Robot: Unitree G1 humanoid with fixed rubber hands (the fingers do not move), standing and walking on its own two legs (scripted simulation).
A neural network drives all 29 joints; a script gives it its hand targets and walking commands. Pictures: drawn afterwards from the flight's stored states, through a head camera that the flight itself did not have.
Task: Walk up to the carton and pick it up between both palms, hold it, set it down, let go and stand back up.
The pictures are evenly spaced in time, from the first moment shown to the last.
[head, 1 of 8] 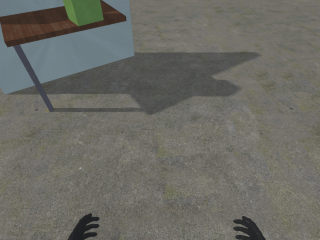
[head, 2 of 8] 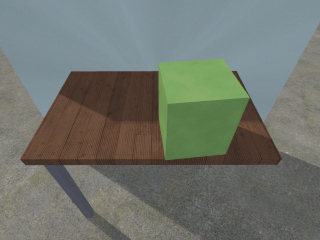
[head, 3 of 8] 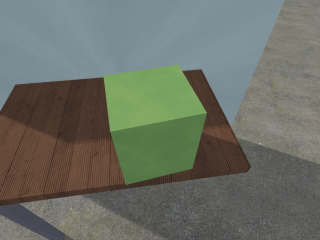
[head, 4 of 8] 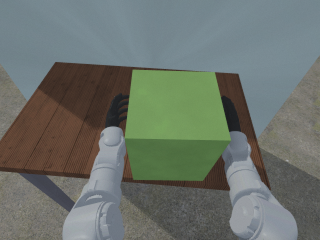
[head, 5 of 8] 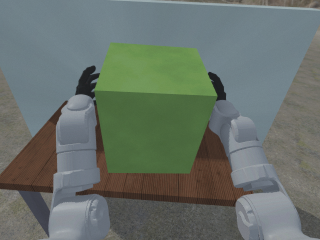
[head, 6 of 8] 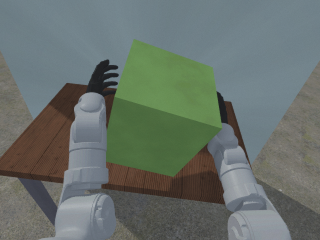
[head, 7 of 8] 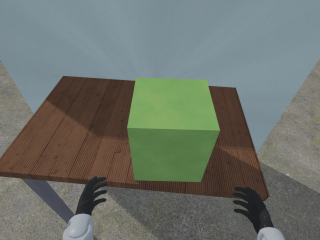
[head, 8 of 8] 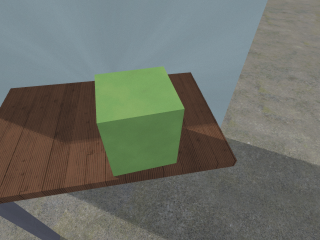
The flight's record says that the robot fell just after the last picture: no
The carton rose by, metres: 0.19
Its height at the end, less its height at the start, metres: +0.00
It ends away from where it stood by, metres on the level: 0.02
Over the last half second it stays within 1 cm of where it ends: yes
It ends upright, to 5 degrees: yes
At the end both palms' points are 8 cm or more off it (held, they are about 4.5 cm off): yes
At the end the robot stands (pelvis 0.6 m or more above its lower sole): yes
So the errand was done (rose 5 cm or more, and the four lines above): yes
